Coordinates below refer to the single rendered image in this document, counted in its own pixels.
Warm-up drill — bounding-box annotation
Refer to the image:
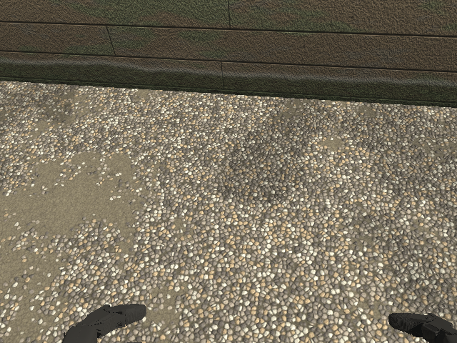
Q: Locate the right robot hand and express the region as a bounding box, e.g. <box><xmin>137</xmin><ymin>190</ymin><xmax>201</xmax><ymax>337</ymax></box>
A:
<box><xmin>388</xmin><ymin>313</ymin><xmax>457</xmax><ymax>343</ymax></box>

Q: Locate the left robot hand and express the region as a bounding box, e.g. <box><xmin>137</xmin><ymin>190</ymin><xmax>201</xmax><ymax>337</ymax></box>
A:
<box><xmin>62</xmin><ymin>304</ymin><xmax>146</xmax><ymax>343</ymax></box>

